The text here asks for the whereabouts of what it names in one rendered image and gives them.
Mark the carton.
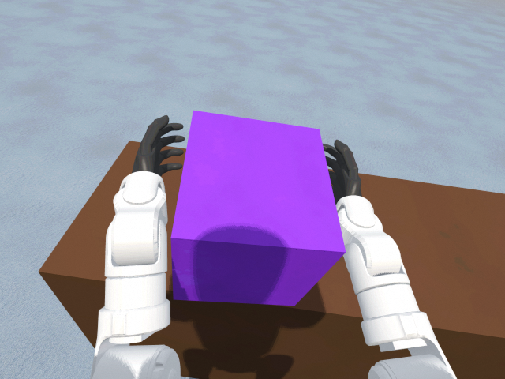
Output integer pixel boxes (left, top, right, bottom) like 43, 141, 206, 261
171, 111, 346, 306

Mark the right robot hand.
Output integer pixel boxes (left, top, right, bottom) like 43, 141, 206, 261
323, 140, 362, 205

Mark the right robot upper arm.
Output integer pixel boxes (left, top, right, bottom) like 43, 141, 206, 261
368, 354, 455, 379

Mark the left robot hand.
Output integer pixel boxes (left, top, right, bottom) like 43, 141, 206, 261
132, 115, 185, 176

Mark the left robot upper arm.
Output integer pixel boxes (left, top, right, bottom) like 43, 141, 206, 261
92, 345, 181, 379

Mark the left robot forearm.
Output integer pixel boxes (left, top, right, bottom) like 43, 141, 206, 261
90, 171, 170, 379

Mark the right robot forearm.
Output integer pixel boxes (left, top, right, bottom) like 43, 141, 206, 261
336, 195, 457, 379

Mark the pedestal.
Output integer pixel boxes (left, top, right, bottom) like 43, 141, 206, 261
39, 141, 505, 379

